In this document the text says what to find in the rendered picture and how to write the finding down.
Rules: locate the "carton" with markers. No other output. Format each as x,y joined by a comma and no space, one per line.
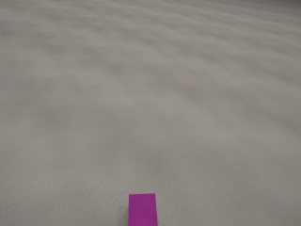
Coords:
142,210

